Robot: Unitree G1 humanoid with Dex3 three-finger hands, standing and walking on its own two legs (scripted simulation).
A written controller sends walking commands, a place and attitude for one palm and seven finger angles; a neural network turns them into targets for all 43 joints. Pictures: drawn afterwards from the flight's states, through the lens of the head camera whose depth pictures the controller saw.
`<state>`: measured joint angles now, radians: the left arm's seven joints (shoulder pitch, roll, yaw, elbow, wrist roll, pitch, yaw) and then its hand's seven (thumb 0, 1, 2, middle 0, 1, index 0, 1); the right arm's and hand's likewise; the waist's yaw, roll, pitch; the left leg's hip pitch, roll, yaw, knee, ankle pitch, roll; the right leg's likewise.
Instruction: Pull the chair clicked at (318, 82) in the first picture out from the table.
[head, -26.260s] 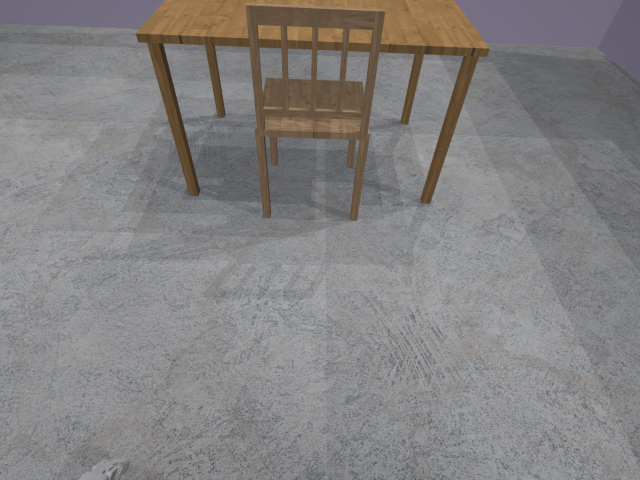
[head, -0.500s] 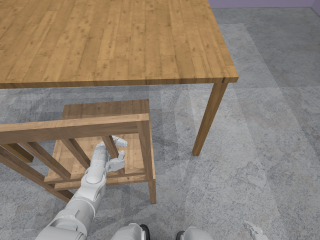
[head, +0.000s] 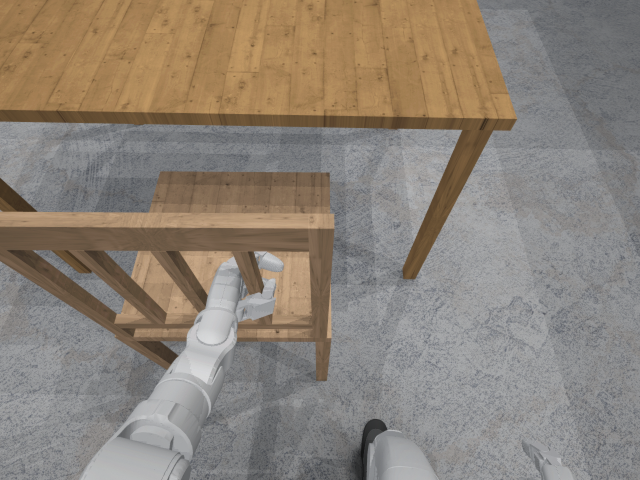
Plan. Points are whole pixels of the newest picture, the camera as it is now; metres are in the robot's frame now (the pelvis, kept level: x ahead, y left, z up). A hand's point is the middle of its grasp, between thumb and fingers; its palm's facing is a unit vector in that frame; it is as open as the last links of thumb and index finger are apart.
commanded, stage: step backward, pulling the chair out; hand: left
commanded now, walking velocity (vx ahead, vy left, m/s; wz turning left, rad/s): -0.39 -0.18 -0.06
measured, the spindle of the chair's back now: (192, 289) +0.37 +0.20 -0.08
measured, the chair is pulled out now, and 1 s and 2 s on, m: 0.21 0.37 0.63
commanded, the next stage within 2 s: stop walking, hand still on the chair in 1.50 s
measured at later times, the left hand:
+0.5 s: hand (249, 348) +0.28 +0.10 -0.06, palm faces -0.10 -0.98 -0.16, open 5.1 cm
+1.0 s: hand (263, 426) +0.18 +0.07 -0.06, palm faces -0.15 -0.98 -0.15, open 5.0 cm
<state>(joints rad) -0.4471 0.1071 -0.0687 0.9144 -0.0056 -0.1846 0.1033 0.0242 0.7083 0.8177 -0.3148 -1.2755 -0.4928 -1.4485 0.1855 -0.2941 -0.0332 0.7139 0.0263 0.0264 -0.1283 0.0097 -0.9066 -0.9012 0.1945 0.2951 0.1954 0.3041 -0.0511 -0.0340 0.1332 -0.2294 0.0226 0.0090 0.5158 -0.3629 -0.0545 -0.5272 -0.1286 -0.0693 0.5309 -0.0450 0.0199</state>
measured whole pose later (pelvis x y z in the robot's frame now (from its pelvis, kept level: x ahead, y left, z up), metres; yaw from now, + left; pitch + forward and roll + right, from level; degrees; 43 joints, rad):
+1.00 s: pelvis -0.16 +0.01 +0.01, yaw -2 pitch +3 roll +0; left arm -0.37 0.11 -0.05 0.80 -0.02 -0.14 0.10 0.02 0.74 0.80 -0.32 -1.28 -0.49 -1.45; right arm 0.13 -0.28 -0.03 0.65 0.02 0.08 -0.12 0.01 -0.91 -0.90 0.20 0.30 0.20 0.30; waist -0.08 0.00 0.17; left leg -0.29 0.04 -0.01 0.51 -0.26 -0.04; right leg -0.42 -0.07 -0.04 0.54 -0.16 0.02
